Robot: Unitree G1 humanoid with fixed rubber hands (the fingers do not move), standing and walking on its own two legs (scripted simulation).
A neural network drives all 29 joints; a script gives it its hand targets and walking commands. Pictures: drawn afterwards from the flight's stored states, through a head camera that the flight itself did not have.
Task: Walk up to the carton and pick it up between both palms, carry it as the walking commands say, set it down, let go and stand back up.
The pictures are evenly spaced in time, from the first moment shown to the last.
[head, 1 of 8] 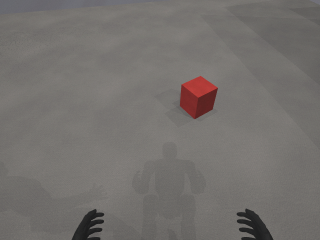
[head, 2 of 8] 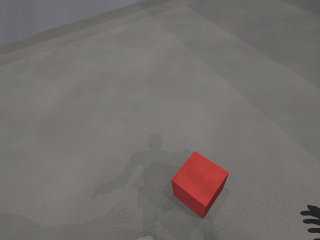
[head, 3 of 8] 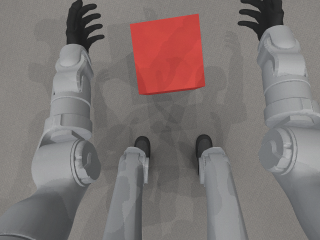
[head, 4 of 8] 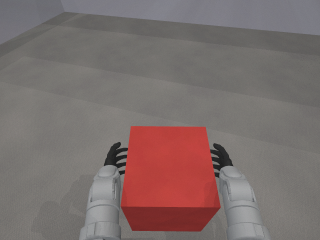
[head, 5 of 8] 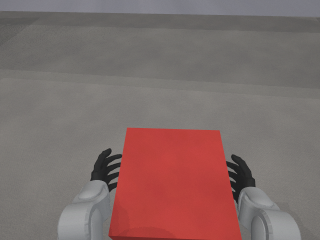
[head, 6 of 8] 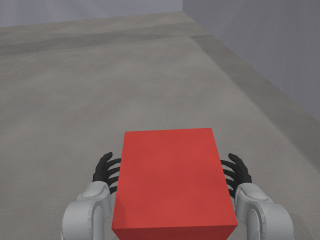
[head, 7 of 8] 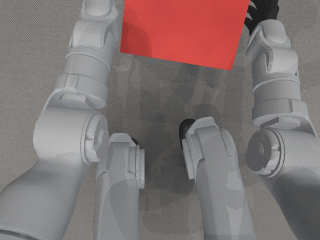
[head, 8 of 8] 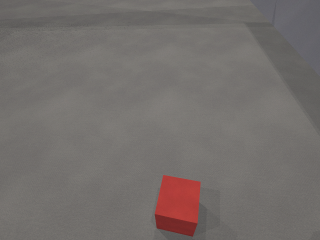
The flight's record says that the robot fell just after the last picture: no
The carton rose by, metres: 0.69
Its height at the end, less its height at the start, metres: +0.00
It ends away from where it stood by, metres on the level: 2.43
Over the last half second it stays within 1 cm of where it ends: yes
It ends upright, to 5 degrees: yes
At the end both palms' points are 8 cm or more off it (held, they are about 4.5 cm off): yes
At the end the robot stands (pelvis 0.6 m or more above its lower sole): yes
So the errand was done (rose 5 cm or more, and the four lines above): yes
